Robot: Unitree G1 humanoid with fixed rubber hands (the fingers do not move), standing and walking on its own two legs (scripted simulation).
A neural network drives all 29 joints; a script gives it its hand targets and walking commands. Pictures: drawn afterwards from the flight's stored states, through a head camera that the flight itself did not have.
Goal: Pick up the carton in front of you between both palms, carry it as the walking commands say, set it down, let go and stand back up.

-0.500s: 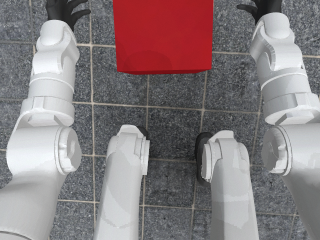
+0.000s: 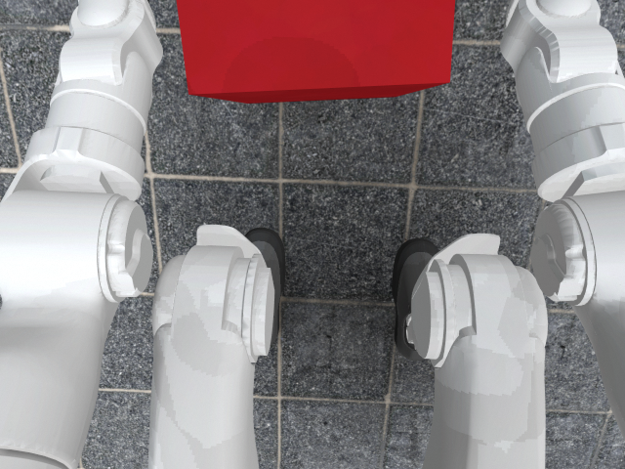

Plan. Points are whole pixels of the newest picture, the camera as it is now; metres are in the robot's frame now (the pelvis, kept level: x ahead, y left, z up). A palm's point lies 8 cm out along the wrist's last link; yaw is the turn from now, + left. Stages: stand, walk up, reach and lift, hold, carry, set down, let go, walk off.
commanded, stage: reach and lift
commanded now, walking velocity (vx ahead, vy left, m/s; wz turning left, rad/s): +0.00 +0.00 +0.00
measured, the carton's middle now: out of the picture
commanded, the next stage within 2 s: none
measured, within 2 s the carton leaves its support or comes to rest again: leaves its support in 0.70 s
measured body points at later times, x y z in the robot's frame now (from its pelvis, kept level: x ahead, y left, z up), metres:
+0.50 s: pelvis -0.01 +0.00 +0.00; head +0.37 +0.01 +0.24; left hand +0.55 +0.19 -0.18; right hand +0.57 -0.11 -0.18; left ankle +0.11 +0.12 -0.33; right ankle +0.10 -0.13 -0.33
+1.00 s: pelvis -0.01 -0.01 +0.05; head +0.28 +0.01 +0.40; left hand +0.51 +0.19 -0.03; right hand +0.53 -0.12 -0.03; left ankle +0.11 +0.13 -0.33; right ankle +0.10 -0.14 -0.33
